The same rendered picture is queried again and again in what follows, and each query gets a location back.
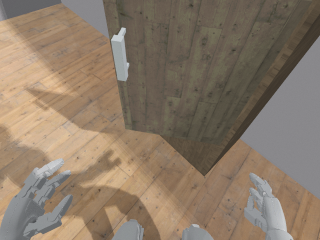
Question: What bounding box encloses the left robot hand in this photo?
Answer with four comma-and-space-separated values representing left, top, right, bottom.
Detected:
0, 158, 73, 240

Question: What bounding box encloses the handle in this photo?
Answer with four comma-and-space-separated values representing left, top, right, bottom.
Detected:
111, 27, 130, 82

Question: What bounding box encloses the robot right forearm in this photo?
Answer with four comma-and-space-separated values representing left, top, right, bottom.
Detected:
265, 229, 293, 240

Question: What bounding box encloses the robot right thigh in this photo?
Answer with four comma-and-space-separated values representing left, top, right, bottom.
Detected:
181, 227, 214, 240

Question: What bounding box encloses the right robot shin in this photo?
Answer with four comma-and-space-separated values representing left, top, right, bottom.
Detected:
190, 224, 200, 228

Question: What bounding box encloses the cupboard door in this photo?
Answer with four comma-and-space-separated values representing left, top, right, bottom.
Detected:
102, 0, 313, 145

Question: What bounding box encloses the right robot hand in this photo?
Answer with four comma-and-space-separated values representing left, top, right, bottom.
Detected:
244, 172, 287, 233

